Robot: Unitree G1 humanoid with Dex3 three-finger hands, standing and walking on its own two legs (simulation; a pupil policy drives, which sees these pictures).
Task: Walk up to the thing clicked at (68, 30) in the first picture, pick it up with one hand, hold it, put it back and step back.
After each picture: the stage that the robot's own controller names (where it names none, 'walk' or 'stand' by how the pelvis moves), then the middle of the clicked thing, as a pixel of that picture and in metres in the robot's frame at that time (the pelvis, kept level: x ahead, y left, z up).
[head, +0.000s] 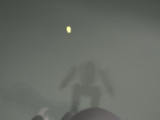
stand; (68, 29) +2.22 +0.66 -0.72
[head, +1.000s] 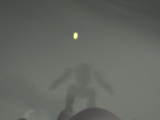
walk; (75, 35) +2.11 +0.32 -0.70
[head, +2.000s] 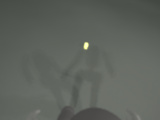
walk; (86, 45) +1.49 +0.05 -0.70
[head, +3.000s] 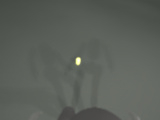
walk; (78, 61) +1.02 +0.15 -0.71
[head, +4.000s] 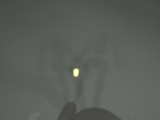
walk; (76, 72) +0.71 +0.16 -0.70
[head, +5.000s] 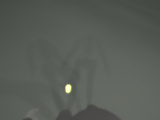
walk; (68, 88) +0.52 +0.14 -0.71
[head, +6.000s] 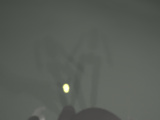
stand; (66, 88) +0.45 +0.25 -0.71
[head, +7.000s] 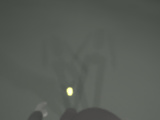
stand; (69, 91) +0.42 +0.21 -0.71
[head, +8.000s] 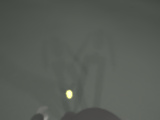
stand; (69, 94) +0.39 +0.22 -0.72
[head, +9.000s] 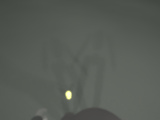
stand; (68, 95) +0.39 +0.23 -0.73
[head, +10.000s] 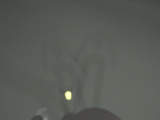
stand; (68, 95) +0.39 +0.24 -0.73
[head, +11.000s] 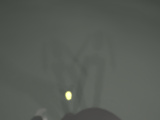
stand; (68, 95) +0.39 +0.23 -0.73
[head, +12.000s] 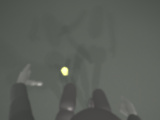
go down; (65, 71) +0.43 +0.24 -0.53
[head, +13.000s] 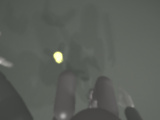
go down; (58, 57) +0.46 +0.29 -0.34
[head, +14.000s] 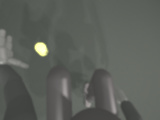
close in; (41, 49) +0.44 +0.32 -0.26
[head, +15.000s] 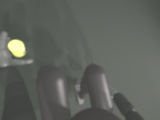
close; (17, 49) +0.42 +0.34 -0.22
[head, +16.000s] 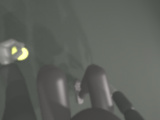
lift; (19, 52) +0.39 +0.34 -0.22
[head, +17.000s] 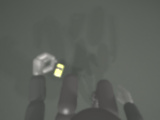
close; (59, 70) +0.37 +0.32 -0.43
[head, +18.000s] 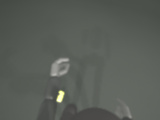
close; (60, 96) +0.32 +0.32 -0.69
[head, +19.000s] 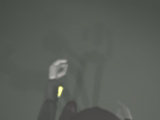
hold; (58, 91) +0.34 +0.36 -0.69
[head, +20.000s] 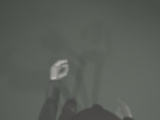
stand; (56, 89) +0.35 +0.38 -0.68
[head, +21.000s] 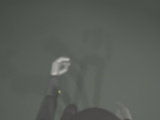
stand; (56, 94) +0.34 +0.40 -0.70
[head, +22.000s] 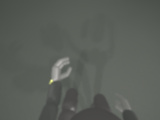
stand; (53, 81) +0.36 +0.42 -0.59
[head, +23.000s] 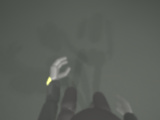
stand; (51, 80) +0.36 +0.43 -0.57
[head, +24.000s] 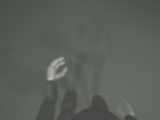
stand; (51, 82) +0.37 +0.43 -0.61
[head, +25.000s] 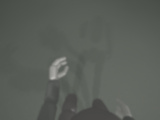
stand; (52, 84) +0.36 +0.43 -0.64
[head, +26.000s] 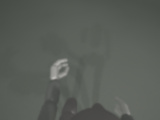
stand; (51, 89) +0.36 +0.45 -0.65
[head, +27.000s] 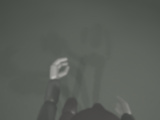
stand; (50, 88) +0.36 +0.45 -0.65
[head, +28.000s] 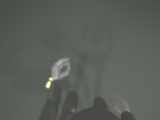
stand; (50, 83) +0.37 +0.47 -0.61
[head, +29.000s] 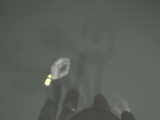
close; (49, 80) +0.37 +0.48 -0.59
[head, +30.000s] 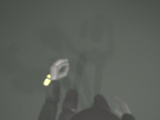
stand; (48, 80) +0.37 +0.49 -0.60
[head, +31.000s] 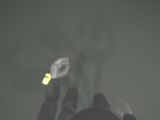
stand; (47, 79) +0.37 +0.51 -0.59
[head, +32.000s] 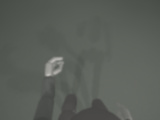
close; (46, 84) +0.36 +0.51 -0.64
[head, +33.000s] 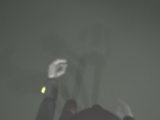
close; (46, 88) +0.37 +0.52 -0.67
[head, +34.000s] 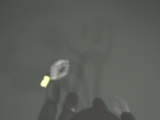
close; (45, 81) +0.38 +0.53 -0.62
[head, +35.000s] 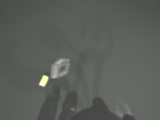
close; (44, 80) +0.37 +0.55 -0.63
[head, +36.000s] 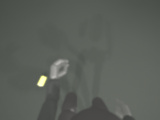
stand; (42, 81) +0.37 +0.57 -0.63
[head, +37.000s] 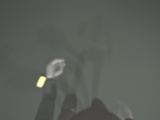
stand; (41, 81) +0.38 +0.58 -0.64
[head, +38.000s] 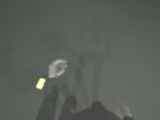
stand; (41, 83) +0.38 +0.59 -0.66
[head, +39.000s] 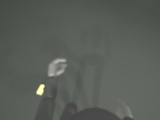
close; (41, 89) +0.37 +0.61 -0.69
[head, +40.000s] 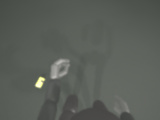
close; (40, 82) +0.38 +0.62 -0.64
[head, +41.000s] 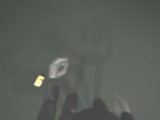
close; (39, 81) +0.40 +0.63 -0.62
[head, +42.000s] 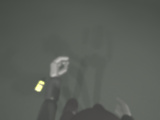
close; (39, 86) +0.39 +0.64 -0.65
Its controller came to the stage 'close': yes
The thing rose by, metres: 0.01
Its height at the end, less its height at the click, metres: -0.02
